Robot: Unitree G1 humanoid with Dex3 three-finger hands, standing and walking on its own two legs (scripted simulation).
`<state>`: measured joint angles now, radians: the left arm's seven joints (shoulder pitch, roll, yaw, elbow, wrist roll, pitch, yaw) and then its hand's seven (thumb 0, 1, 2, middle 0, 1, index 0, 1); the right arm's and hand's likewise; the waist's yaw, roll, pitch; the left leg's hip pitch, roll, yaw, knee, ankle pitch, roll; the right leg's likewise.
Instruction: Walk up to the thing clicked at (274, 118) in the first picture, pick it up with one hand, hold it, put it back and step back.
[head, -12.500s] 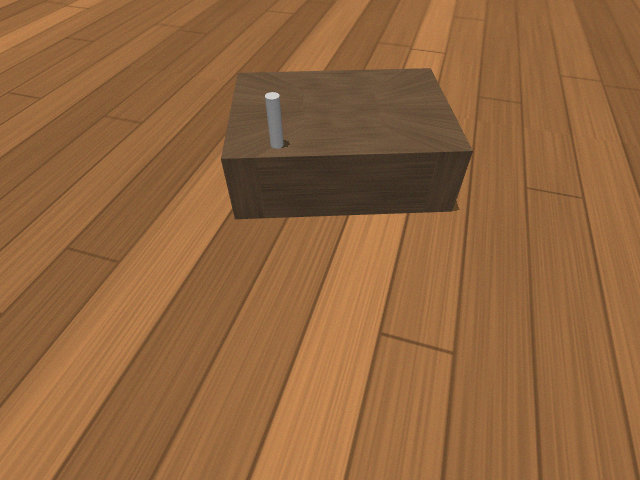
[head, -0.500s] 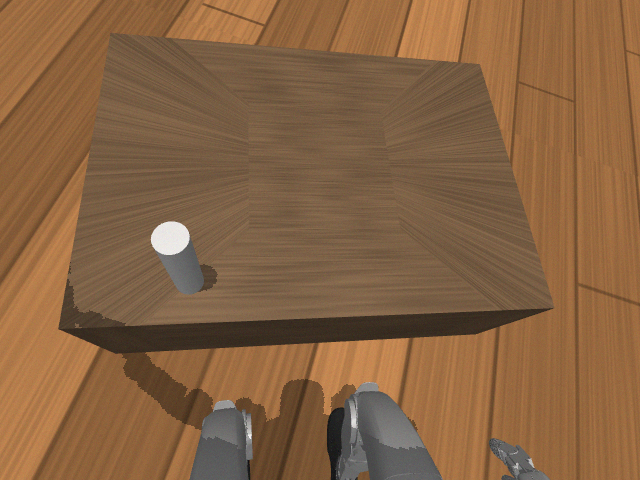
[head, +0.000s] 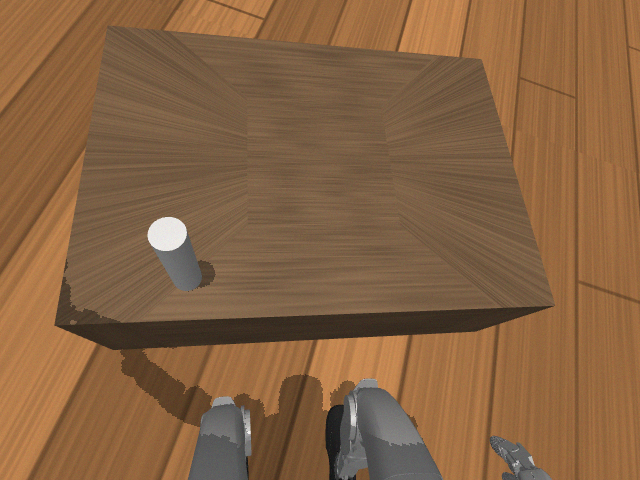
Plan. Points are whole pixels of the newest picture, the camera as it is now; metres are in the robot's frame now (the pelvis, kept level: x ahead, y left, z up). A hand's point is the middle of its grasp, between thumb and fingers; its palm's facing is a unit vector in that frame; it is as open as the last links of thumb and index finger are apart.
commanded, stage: go down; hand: left
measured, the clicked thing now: (178, 258) +0.45 +0.18 -0.22
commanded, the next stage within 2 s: none
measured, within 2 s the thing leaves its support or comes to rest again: neither
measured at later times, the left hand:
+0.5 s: hand out of the picture +0.42 +0.39 +0.05, palm faces +0.16 -0.99 +0.01, open 17.3 cm
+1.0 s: hand out of the picture +0.42 +0.39 +0.06, palm faces +0.15 -0.99 +0.02, open 17.2 cm
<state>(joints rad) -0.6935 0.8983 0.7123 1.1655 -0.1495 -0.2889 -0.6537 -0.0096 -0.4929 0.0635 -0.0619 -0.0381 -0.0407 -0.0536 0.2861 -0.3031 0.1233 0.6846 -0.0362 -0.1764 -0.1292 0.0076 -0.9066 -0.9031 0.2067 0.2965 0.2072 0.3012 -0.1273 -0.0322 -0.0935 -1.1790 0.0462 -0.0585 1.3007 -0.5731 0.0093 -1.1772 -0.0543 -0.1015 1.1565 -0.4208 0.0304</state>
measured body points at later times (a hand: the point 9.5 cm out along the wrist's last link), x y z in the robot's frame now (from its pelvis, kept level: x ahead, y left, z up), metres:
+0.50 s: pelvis +0.01 +0.00 +0.00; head +0.17 +0.06 +0.42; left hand +0.40 +0.44 +0.06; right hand +0.09 -0.27 -0.09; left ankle +0.01 +0.10 -0.62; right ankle +0.06 -0.15 -0.62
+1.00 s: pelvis +0.00 +0.00 +0.00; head +0.17 +0.06 +0.41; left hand +0.41 +0.44 +0.06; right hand +0.08 -0.27 -0.09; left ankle +0.01 +0.11 -0.62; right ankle +0.06 -0.15 -0.62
